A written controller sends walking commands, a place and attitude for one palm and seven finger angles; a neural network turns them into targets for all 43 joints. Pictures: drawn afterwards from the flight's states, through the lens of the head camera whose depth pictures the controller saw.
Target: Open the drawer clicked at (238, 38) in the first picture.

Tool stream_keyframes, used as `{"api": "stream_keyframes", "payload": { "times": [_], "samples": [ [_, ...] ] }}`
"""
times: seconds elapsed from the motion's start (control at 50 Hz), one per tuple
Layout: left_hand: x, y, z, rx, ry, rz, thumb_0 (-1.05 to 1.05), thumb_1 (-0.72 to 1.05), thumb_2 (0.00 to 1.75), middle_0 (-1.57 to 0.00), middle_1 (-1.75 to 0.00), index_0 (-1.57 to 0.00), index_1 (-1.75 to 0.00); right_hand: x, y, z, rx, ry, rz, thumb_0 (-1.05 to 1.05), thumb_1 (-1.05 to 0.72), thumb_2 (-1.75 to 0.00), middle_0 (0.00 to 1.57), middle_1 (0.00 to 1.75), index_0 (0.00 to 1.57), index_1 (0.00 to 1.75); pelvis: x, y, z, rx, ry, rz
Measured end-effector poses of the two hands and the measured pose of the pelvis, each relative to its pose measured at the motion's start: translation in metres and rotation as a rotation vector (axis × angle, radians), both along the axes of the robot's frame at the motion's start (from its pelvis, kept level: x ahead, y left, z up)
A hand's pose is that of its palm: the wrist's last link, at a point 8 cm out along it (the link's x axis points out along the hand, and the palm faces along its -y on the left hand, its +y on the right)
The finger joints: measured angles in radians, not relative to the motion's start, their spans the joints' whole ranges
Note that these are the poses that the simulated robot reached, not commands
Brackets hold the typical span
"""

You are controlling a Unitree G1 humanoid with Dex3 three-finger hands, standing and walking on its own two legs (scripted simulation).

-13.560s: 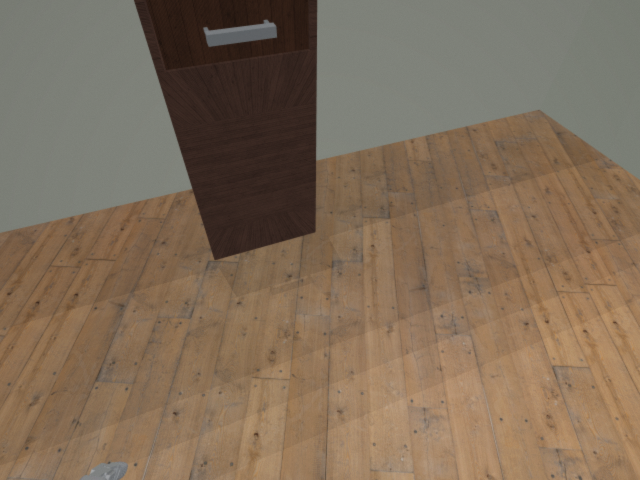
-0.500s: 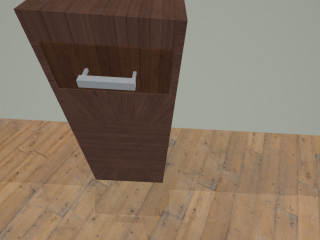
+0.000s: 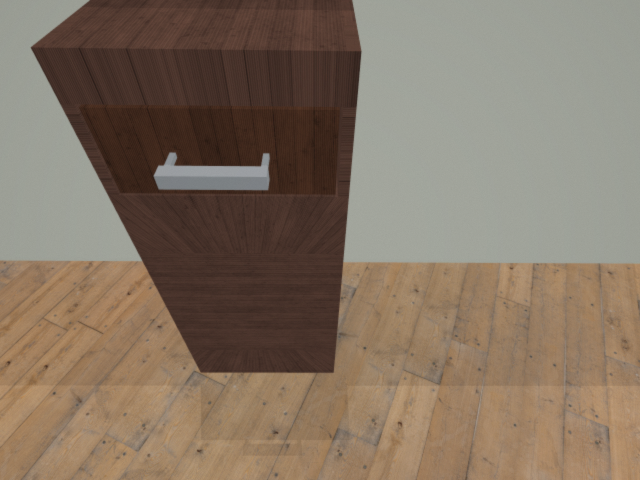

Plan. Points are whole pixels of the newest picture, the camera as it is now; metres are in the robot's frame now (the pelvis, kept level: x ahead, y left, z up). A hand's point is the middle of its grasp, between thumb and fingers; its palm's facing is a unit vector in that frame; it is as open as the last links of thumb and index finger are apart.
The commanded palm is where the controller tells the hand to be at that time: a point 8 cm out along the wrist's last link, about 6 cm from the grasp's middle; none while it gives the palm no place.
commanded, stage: look again from close up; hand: left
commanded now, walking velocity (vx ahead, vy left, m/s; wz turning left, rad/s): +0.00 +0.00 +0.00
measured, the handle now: (216, 168) +0.54 +0.20 +0.10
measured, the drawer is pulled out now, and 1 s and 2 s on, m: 0.00 0.00 0.00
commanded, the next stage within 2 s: raise the hand with hooked fingers in 0.28 s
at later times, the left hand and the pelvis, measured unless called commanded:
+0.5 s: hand out of the picture +0.09 +0.20 -0.11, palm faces -0.05 -0.88 -0.48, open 7.4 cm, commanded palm +0.10 +0.23 -0.04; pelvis -0.01 +0.01 +0.00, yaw -1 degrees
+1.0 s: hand (122, 416) +0.19 +0.24 +0.01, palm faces +0.11 -0.08 -0.99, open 9.7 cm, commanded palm +0.17 +0.23 +0.07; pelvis +0.01 -0.03 -0.03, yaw +3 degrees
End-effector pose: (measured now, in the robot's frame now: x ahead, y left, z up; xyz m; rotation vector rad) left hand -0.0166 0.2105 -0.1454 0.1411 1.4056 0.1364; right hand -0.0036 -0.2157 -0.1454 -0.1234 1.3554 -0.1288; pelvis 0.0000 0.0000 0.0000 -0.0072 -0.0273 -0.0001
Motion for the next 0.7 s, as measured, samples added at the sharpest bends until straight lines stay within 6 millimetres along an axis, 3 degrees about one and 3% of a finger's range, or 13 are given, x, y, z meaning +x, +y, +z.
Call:
{"api": "stream_keyframes", "payload": {
  "times": [0.2,0.4,0.42,0.48,0.58,0.64,0.7],
  "samples": [
    [0.031,0.019,0.006,0.029,-0.108,-0.002,0.0,0.92,0.89,-0.2,-0.3,-0.2,-0.3,0.003,0.005,0.003,-0.007,-0.02,0.016,0.01,-0.92,-0.9,0.2,0.3,0.2,0.3,0.0,0.006,0.002,0.006,-0.011,0.003],
    [0.021,0.018,0.006,0.022,-0.088,-0.004,0.0,0.92,0.89,-0.2,-0.3,-0.2,-0.3,0.002,0.004,0.007,-0.016,-0.013,0.019,0.01,-0.91,-0.9,0.2,0.3,0.2,0.3,-0.004,0.008,0.005,0.003,-0.01,-0.003],
    [0.027,0.019,0.011,0.039,-0.108,-0.052,0.0,0.92,0.89,-0.2,-0.3,-0.2,-0.3,0.004,0.001,0.008,-0.026,-0.036,0.019,0.01,-0.92,-0.9,0.2,0.3,0.2,0.3,-0.006,0.008,0.004,0.004,-0.013,-0.01],
    [0.078,0.031,0.06,0.225,-0.418,-0.196,0.02,0.92,0.89,-0.21,-0.31,-0.2,-0.3,0.028,-0.008,0.018,-0.073,-0.25,0.012,0.02,-0.92,-0.9,0.2,0.3,0.2,0.3,-0.008,0.008,-0.001,0.025,-0.006,-0.017],
    [0.16,0.031,0.153,0.673,-0.841,-0.542,0.02,0.85,0.86,-0.21,-0.35,-0.21,-0.34,0.097,-0.022,0.032,-0.089,-0.567,0.071,0.02,-0.91,-0.9,0.2,0.3,0.2,0.3,-0.015,0.006,-0.011,0.031,0.04,0.012],
    [0.182,0.021,0.182,0.921,-0.964,-0.724,0.01,0.8,0.84,-0.21,-0.38,-0.21,-0.38,0.142,-0.028,0.045,-0.078,-0.677,0.122,0.01,-0.91,-0.9,0.2,0.3,0.2,0.3,-0.016,0.002,-0.018,0.04,0.077,-0.005],
    [0.179,0.007,0.183,1.019,-0.973,-0.85,0.01,0.73,0.82,-0.21,-0.42,-0.21,-0.41,0.183,-0.029,0.059,-0.06,-0.719,0.172,0.01,-0.91,-0.9,0.2,0.3,0.2,0.3,-0.015,-0.003,-0.021,0.05,0.099,-0.026]
  ]
}}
